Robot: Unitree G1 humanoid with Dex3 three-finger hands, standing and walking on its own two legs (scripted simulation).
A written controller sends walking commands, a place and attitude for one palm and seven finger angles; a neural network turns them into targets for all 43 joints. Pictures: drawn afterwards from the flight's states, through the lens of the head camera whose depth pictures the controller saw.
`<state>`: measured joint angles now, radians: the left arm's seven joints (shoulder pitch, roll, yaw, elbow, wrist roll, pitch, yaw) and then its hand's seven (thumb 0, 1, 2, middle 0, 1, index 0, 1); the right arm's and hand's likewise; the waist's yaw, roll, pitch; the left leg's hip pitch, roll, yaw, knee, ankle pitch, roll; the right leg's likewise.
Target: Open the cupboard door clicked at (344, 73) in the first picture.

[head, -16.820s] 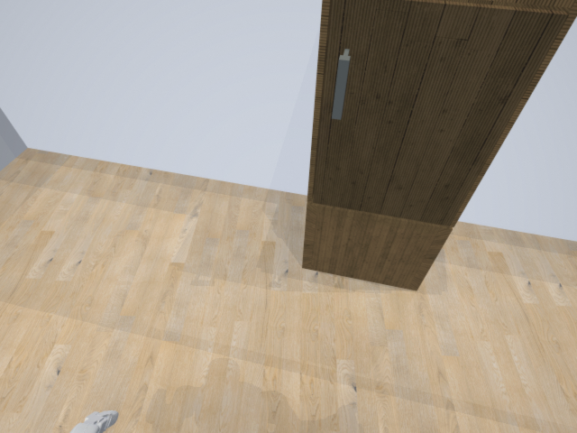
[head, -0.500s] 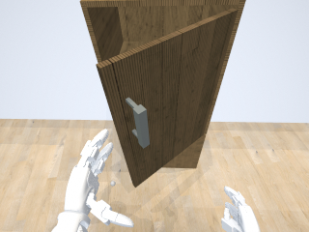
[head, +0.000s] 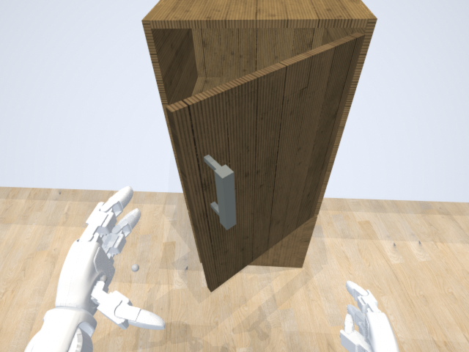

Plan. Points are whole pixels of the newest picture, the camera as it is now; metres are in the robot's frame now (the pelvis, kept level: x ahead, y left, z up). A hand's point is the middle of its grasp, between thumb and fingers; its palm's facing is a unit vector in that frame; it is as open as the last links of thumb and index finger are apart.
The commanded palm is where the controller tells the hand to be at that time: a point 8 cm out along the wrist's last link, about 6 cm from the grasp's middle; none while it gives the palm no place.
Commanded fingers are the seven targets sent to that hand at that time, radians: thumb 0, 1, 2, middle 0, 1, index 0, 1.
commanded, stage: draw the hand back to the body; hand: left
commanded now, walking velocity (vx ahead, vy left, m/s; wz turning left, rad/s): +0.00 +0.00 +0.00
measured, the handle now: (219, 192) +0.36 +0.07 +0.10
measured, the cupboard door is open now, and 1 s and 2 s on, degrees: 41 41 41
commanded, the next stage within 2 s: step back with the hand held close in 1.06 s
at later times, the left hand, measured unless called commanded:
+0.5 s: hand (66, 235) +0.22 +0.25 +0.16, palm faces +0.36 -0.85 -0.39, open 11.3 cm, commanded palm +0.17 +0.29 +0.18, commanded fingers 0.00 0.62 0.78 -0.19 -0.30 -0.19 -0.30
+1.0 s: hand (50, 230) +0.21 +0.27 +0.17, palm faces +0.43 -0.81 -0.41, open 7.5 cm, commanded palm +0.17 +0.31 +0.19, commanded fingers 0.00 0.90 0.90 -0.20 -0.30 -0.20 -0.30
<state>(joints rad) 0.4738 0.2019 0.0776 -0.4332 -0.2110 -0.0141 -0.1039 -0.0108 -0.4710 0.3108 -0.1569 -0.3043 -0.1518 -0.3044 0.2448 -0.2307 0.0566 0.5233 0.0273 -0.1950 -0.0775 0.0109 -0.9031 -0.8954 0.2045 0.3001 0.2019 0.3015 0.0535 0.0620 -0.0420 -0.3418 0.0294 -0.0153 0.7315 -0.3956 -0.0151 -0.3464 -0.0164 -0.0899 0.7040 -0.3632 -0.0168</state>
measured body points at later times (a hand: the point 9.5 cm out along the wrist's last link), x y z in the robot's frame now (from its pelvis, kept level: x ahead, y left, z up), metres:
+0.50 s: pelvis +0.02 +0.02 +0.03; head +0.01 +0.00 +0.47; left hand +0.19 +0.29 +0.19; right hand +0.20 -0.19 -0.06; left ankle +0.00 +0.13 -0.72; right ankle +0.01 -0.11 -0.72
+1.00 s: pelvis +0.02 +0.01 +0.03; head +0.01 -0.01 +0.48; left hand +0.19 +0.31 +0.20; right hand +0.20 -0.21 -0.06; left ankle +0.00 +0.13 -0.72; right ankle +0.01 -0.11 -0.72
